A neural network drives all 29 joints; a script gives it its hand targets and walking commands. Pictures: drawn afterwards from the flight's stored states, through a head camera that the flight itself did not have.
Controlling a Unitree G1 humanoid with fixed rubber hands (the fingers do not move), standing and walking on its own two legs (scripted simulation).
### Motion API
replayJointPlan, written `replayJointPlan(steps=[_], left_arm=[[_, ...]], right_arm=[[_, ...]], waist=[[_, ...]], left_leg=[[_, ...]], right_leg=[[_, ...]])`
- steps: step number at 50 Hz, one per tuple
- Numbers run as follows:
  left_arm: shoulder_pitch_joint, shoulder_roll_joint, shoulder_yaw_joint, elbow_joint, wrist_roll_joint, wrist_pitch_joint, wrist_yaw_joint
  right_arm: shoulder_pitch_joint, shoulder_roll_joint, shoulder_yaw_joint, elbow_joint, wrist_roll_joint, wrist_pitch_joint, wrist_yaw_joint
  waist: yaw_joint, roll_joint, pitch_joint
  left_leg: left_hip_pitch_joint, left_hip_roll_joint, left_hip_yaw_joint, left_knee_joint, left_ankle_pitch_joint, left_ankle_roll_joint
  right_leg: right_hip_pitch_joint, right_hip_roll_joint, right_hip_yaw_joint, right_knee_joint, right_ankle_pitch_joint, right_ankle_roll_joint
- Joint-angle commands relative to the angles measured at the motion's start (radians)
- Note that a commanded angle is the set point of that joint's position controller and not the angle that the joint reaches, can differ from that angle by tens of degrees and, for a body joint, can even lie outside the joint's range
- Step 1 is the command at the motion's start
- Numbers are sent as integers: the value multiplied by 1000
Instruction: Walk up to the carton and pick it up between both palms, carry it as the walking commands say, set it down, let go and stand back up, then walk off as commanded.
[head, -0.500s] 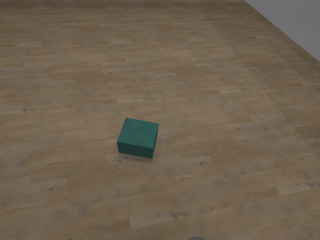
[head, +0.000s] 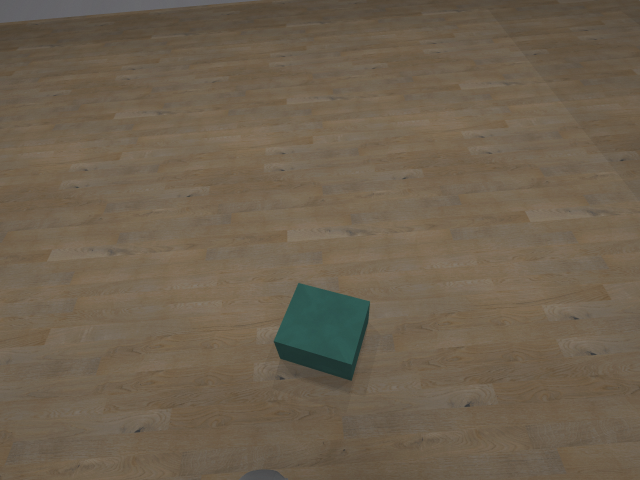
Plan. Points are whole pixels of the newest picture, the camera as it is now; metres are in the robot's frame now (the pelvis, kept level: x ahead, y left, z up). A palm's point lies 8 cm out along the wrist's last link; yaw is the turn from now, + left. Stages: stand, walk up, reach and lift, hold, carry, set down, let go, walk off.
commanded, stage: walk up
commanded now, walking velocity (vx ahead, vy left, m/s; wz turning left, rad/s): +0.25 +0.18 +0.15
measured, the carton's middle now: (324, 330) +0.64 +0.05 -0.70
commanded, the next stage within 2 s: none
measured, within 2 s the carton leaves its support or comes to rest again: neither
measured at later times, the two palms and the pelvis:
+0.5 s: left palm out of the picture +0.14 +0.33 -0.14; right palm (458, 474) +0.17 -0.16 -0.11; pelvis +0.11 +0.08 +0.01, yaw +1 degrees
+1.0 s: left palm out of the picture +0.14 +0.32 -0.13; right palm out of the picture +0.14 -0.18 -0.14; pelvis +0.13 +0.07 +0.01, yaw -1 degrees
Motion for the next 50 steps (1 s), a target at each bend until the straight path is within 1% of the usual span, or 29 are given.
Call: replayJointPlan(steps=[1,6,8,10,11,12,13,14,15,16,17,18,19,20,21,26,28,29,30,31,32,33,34,38,46,47,48,49,50], left_arm=[[91,115,21,-17,9,-12,1],[121,151,35,4,20,-2,-3],[128,161,48,23,23,4,-6],[123,179,61,31,20,13,-7],[115,169,55,35,16,14,-18],[98,146,45,47,11,16,-32],[111,123,44,55,12,18,-39],[145,78,24,57,18,17,-43],[152,-3,-4,37,22,18,-43],[128,0,-6,21,24,33,-25],[91,43,-1,23,13,48,-18],[128,34,-6,65,-20,60,-9],[178,47,-2,85,-31,64,-2],[206,55,0,101,-26,67,-2],[204,51,2,106,-20,70,-4],[74,24,-8,88,-16,97,8],[61,16,-11,90,-20,91,13],[67,16,-12,95,-23,84,14],[76,29,-11,98,-22,73,14],[87,70,-6,99,-13,59,12],[35,116,-1,84,-10,49,6],[4,100,-4,91,-19,50,-1],[-10,76,-9,92,-19,47,-2],[13,50,-16,110,-23,42,6],[39,37,-21,150,-22,40,6],[64,93,-4,118,-12,42,12],[286,198,40,151,-6,61,32],[340,250,57,154,-6,68,45],[258,241,59,133,6,69,43]], right_arm=[[101,13,6,-21,-7,26,21],[-77,19,27,-78,1,35,52],[-106,22,26,-82,-1,29,57],[-115,14,20,-79,1,21,59],[-100,13,18,-64,9,11,51],[-73,32,24,-53,10,-7,39],[-11,-8,9,-20,10,-23,23],[67,-54,-6,16,11,-38,4],[152,-128,-17,30,-3,-52,-11],[145,-207,-25,23,6,-43,-17],[98,-172,-9,18,12,-37,-19],[-58,-56,34,-16,14,-46,-29],[-113,-53,36,-33,9,-55,-33],[-117,-58,36,-34,8,-63,-40],[-98,-54,37,-25,8,-64,-44],[-40,-42,38,5,12,-37,-55],[-39,-46,35,16,17,-26,-58],[-41,-50,34,22,22,-20,-58],[-30,-45,38,33,29,-16,-57],[-14,-18,49,37,34,-15,-54],[21,7,54,41,33,-9,-52],[14,9,53,52,35,-1,-56],[8,-1,52,63,29,0,-57],[17,-13,52,92,19,-12,-53],[38,13,67,137,16,-13,-57],[35,-33,35,113,4,-13,-57],[-53,-126,-13,65,5,12,-38],[-108,-63,3,14,-15,16,-22],[-131,-48,5,-22,-33,9,-5]], waist=[[-1,-222,-160],[40,-234,-79],[44,-262,-57],[42,-260,-52],[43,-275,-71],[13,-280,-102],[-5,-197,-110],[-20,-30,-112],[-41,239,-113],[-53,318,-64],[-49,235,-17],[30,151,13],[67,140,-44],[75,141,-110],[69,152,-144],[24,147,-136],[23,127,-131],[32,105,-124],[42,67,-111],[38,-7,-115],[0,-118,-105],[2,-151,-96],[5,-154,-84],[16,-111,-86],[18,-47,-57],[29,-49,-57],[120,29,-11],[142,-92,-14],[96,-149,8]], left_leg=[[-34,48,-17,-58,76,-2],[-22,78,37,-380,107,-29],[50,69,43,-490,112,-22],[119,58,50,-552,113,-16],[171,45,65,-601,121,-13],[271,20,101,-696,154,-8],[388,-2,132,-743,133,-4],[471,30,101,-816,90,-3],[479,291,-230,-973,2,37],[359,421,-443,-1098,-170,155],[298,405,-416,-1088,-112,182],[210,335,-247,-987,483,150],[231,270,-122,-890,880,153],[265,238,-48,-856,1017,150],[277,232,-25,-848,1038,154],[305,245,-62,-859,771,195],[293,243,-78,-842,681,188],[272,230,-77,-833,605,166],[232,202,-75,-831,475,129],[185,162,-60,-809,331,88],[191,83,-12,-809,178,53],[273,58,10,-819,147,39],[302,68,4,-823,175,39],[316,93,-11,-863,284,48],[303,93,-4,-896,249,39],[262,109,53,-810,141,23],[-19,-5,171,-541,-118,-11],[-236,9,20,-291,-226,-19],[-293,57,-35,-204,-133,-27]], right_leg=[[111,-241,176,-198,434,-71],[43,-235,156,-318,-43,-75],[-2,-229,167,-342,-175,-65],[-24,-242,188,-352,-261,-63],[-13,-214,168,-340,-288,-63],[-6,-147,103,-283,-319,-51],[-49,-108,52,-182,-345,-22],[-94,-70,5,-21,-338,10],[-194,-10,-11,278,-457,48],[-292,22,32,390,-449,58],[-280,-15,89,455,-354,58],[-149,-26,128,386,-289,64],[-58,-3,129,373,-283,63],[-14,26,119,374,-256,61],[8,41,117,367,-242,60],[49,63,125,186,-213,58],[97,72,113,76,-154,49],[144,72,109,-22,-66,42],[201,43,130,-135,67,34],[260,-41,198,-177,169,11],[220,-98,250,-167,246,-22],[127,-91,260,-187,185,-42],[110,-76,252,-207,141,-36],[166,-21,192,-206,165,-13],[172,-11,188,-232,63,-10],[151,-63,212,-223,8,-25],[223,-281,596,-306,-309,-114],[265,-363,802,-400,-634,-178],[233,-348,784,-420,-703,-164]])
